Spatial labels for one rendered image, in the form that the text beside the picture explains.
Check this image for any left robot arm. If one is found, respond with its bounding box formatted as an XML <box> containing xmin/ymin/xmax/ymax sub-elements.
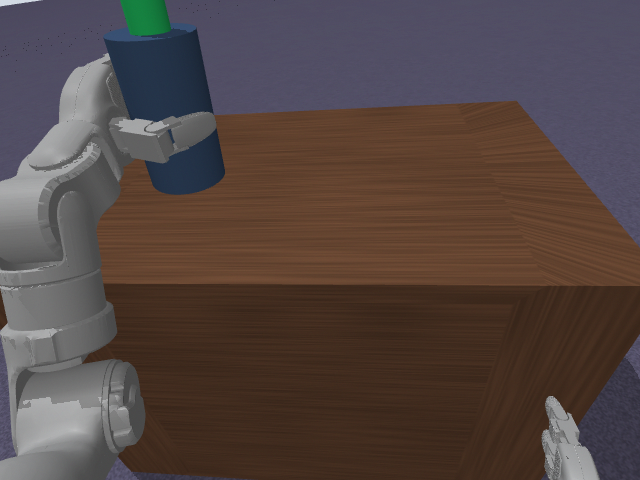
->
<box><xmin>0</xmin><ymin>120</ymin><xmax>146</xmax><ymax>480</ymax></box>

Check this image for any bottle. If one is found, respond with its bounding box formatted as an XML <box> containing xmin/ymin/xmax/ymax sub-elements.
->
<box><xmin>103</xmin><ymin>0</ymin><xmax>225</xmax><ymax>195</ymax></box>

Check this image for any left robot hand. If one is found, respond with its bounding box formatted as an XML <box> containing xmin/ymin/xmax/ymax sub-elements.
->
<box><xmin>59</xmin><ymin>53</ymin><xmax>217</xmax><ymax>167</ymax></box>

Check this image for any right robot hand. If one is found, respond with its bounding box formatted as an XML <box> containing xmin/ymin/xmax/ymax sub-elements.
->
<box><xmin>542</xmin><ymin>396</ymin><xmax>600</xmax><ymax>480</ymax></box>

